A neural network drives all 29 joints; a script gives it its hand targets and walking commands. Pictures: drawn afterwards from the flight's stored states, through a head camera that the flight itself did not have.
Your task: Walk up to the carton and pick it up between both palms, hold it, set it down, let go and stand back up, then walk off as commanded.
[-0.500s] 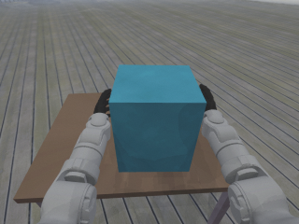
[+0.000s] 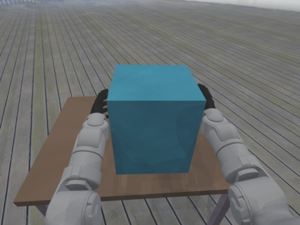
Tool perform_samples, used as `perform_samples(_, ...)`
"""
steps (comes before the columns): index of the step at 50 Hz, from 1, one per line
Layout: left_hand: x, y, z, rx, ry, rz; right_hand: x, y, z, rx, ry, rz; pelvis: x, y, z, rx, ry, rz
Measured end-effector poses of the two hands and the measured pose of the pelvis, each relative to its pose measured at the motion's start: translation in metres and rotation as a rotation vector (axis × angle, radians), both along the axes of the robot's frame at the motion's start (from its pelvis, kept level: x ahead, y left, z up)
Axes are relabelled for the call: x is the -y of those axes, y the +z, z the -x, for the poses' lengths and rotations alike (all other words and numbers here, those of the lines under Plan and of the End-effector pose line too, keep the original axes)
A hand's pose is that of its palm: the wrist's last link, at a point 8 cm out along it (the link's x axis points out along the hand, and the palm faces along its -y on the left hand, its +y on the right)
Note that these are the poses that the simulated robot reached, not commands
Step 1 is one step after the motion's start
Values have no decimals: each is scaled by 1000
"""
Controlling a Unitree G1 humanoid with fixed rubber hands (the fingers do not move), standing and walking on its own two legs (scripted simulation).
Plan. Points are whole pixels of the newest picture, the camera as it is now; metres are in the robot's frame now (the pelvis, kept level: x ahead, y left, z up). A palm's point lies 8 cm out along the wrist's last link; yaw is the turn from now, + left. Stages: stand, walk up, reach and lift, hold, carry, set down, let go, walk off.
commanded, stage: reach and lift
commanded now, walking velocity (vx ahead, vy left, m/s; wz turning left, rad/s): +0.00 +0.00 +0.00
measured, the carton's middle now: (152, 118) +0.40 +0.02 +0.13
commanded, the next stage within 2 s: hold in 0.68 s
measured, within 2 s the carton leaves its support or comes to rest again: neither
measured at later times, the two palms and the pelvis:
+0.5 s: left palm (99, 113) +0.38 +0.17 +0.17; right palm (208, 109) +0.40 -0.13 +0.17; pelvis +0.00 +0.00 +0.00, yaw +0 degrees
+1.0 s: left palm (98, 108) +0.38 +0.16 +0.19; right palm (212, 105) +0.39 -0.14 +0.19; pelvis +0.00 +0.00 +0.00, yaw +0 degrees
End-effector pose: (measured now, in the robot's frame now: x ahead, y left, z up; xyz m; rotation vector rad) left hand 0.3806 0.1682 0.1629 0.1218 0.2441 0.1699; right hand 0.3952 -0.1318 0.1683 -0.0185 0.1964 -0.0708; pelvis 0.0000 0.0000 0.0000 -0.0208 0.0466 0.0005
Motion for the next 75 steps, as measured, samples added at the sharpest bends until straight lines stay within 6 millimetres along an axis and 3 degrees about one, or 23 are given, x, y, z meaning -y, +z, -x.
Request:
perform_samples(23,3,4,-2,-7,0,3,3,1,-1,-7,-3,-6,1,0,-1,-2,0,-1)
perform_samples(29,2,16,-1,28,7,7,2,12,-1,28,1,-10,1,0,-1,0,0,-1)
perform_samples(55,6,37,8,37,-16,-12,6,33,13,38,-15,-7,-1,1,0,40,2,-1)
perform_samples(75,7,33,3,16,-28,-13,8,29,11,19,-25,-16,-2,2,-2,44,4,-2)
